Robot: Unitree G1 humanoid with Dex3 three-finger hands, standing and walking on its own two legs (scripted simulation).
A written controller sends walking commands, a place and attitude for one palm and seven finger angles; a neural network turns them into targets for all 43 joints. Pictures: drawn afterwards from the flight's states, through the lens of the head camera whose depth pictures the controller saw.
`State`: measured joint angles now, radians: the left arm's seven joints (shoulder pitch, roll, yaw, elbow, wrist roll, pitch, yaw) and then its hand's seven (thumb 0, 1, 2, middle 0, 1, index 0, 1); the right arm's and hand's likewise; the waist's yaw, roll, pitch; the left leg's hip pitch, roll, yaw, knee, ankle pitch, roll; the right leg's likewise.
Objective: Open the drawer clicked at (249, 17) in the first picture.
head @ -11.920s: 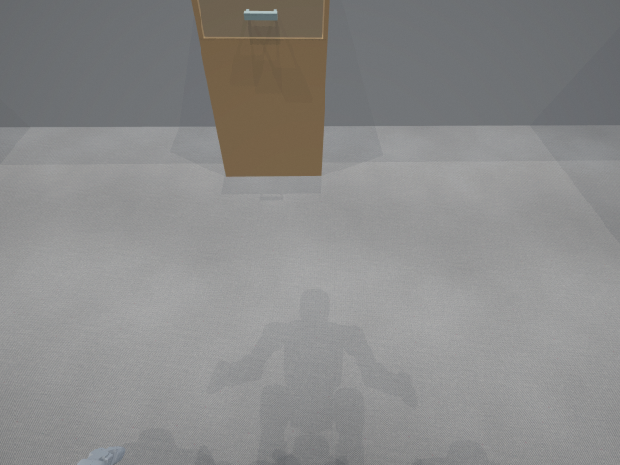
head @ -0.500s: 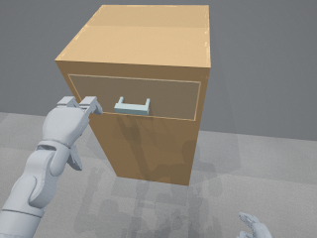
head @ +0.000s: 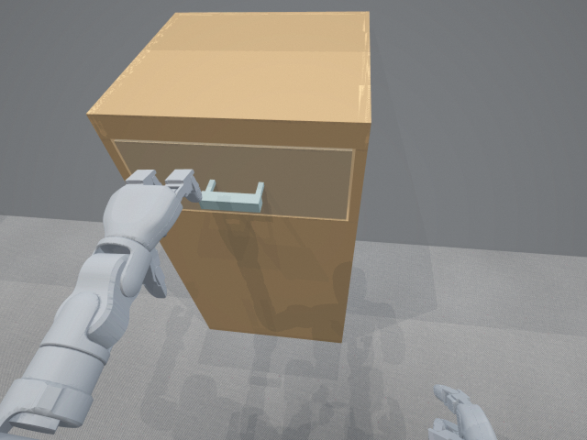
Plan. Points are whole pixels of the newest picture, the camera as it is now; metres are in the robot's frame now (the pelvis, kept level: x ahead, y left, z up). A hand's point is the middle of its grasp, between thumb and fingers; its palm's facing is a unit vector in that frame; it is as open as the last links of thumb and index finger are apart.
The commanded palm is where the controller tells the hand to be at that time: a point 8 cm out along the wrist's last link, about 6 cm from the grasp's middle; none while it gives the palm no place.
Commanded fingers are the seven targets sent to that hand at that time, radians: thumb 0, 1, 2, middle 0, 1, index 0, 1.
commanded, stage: move the hooked fingers above the handle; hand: left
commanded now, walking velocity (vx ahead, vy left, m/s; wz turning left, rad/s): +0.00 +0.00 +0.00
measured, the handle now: (233, 193) +0.53 +0.18 +0.00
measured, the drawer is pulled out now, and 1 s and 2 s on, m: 0.00 0.00 0.00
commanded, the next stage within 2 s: lower the fingers behind the handle in 1.82 s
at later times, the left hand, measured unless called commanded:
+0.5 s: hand (190, 213) +0.41 +0.21 +0.07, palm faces +0.00 -0.05 -1.00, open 13.8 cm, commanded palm +0.39 +0.22 +0.13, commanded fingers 0.00 -0.50 0.30 -0.30 -1.20 -0.30 -1.20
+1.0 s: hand (210, 199) +0.46 +0.20 +0.05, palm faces -0.03 -0.03 -1.00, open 13.8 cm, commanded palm +0.44 +0.20 +0.12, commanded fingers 0.00 -0.50 0.30 -0.30 -1.20 -0.30 -1.20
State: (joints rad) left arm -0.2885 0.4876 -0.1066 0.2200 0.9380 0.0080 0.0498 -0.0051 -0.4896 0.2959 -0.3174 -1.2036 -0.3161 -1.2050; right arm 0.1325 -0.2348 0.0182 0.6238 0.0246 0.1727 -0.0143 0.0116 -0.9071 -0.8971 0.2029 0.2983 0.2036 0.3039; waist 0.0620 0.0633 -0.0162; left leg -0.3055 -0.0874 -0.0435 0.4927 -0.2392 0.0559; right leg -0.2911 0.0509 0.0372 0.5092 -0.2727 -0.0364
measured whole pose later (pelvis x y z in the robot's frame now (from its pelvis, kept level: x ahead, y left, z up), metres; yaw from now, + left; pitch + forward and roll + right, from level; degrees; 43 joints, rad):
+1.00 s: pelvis +0.03 -0.01 -0.01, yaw -1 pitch +12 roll +0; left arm -0.60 0.45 -0.11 0.69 1.01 -0.04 0.15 0.00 -0.49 0.30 -0.32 -1.20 -0.32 -1.20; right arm 0.25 -0.25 -0.04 0.65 0.03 0.20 -0.02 0.01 -0.91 -0.90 0.20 0.30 0.20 0.30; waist -0.01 0.04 -0.11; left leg -0.49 -0.07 -0.03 0.63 -0.34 0.04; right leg -0.47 0.08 0.04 0.63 -0.35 -0.05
